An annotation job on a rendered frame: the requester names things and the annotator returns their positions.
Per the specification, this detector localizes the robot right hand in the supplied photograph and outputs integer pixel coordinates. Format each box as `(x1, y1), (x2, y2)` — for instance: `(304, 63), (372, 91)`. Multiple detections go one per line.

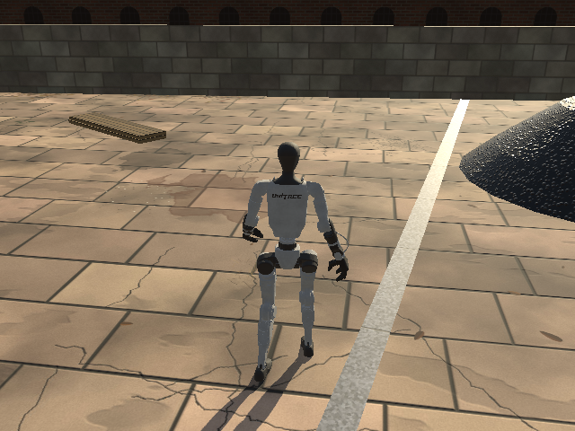
(328, 256), (349, 282)

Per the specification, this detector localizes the robot left forearm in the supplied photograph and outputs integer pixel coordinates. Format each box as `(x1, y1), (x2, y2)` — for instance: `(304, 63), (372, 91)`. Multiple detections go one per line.
(243, 214), (255, 235)

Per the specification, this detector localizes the robot right thigh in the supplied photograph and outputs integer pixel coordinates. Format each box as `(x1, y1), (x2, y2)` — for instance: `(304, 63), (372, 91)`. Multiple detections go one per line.
(299, 250), (318, 306)

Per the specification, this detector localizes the right robot foot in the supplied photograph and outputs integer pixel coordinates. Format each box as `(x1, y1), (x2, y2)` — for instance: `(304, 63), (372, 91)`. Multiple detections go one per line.
(301, 336), (314, 357)

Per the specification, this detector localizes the robot right upper arm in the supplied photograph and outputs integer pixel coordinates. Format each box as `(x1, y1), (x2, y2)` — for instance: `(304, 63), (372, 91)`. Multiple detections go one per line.
(306, 181), (332, 233)

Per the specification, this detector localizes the robot right forearm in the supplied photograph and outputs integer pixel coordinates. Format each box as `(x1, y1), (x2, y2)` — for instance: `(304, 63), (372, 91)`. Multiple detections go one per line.
(323, 218), (345, 260)

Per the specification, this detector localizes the robot left hand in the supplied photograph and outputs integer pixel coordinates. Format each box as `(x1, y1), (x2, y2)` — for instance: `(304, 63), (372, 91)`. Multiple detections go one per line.
(243, 228), (263, 242)

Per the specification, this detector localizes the robot left upper arm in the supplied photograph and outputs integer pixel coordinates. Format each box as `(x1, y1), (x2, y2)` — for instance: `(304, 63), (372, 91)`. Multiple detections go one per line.
(244, 180), (270, 227)

